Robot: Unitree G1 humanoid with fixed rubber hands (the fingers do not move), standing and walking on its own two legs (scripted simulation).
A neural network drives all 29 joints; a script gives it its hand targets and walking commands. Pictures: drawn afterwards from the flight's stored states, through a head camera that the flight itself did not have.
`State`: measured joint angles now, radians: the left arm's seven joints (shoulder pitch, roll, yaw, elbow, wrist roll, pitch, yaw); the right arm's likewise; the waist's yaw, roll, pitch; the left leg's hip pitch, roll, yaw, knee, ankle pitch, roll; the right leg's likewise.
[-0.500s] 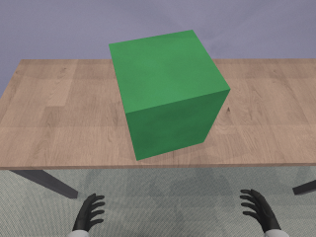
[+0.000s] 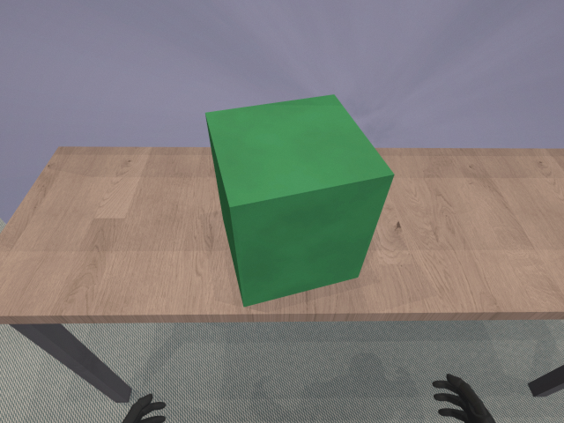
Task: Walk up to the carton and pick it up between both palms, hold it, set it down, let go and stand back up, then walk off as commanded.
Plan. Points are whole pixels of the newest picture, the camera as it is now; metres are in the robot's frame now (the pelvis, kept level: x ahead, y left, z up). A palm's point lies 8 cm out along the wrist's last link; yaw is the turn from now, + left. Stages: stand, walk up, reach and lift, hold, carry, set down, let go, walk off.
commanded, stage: stand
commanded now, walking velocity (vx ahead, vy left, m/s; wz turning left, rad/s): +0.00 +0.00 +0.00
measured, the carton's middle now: (288, 202) +0.44 +0.04 +0.06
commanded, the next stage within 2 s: walk off in 1.56 s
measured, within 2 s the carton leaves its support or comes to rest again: neither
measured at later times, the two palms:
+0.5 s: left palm out of the picture +0.06 +0.26 -0.13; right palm out of the picture +0.10 -0.25 -0.08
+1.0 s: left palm out of the picture +0.03 +0.26 -0.13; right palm out of the picture +0.08 -0.25 -0.09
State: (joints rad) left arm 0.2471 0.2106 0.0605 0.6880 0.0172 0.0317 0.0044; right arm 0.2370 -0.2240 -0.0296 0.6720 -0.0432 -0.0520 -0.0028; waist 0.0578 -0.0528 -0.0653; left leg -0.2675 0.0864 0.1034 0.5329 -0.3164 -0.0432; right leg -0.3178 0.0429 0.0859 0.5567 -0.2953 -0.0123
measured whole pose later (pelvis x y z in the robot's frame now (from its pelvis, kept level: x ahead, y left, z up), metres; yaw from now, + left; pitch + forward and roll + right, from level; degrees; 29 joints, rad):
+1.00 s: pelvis -0.03 +0.00 +0.00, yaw +0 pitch +0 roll +0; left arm 0.25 0.26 0.06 0.96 0.02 -0.02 0.00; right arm 0.36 -0.22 -0.03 0.67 -0.05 -0.03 -0.01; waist 0.06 -0.05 -0.11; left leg -0.27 0.09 0.10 0.58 -0.31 -0.04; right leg -0.32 0.04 0.09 0.60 -0.28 -0.01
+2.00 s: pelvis -0.07 +0.03 -0.02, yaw +0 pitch -5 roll -1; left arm 0.24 0.30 0.06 0.89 0.02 0.05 0.00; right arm 0.31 -0.30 -0.03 0.70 -0.02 0.05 -0.01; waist 0.06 -0.05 0.14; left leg -0.31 0.08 0.10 0.77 -0.41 0.00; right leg -0.31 0.04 0.09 0.67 -0.28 -0.01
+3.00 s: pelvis -0.16 -0.01 -0.04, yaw +1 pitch -8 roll +3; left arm 0.20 0.37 0.06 0.82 0.02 0.08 0.02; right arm 0.17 -0.34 -0.03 0.70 -0.01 0.07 -0.04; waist 0.04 -0.04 0.28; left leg -0.42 -0.01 0.04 1.01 -0.53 0.05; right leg -0.37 0.10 0.10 0.93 -0.43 -0.05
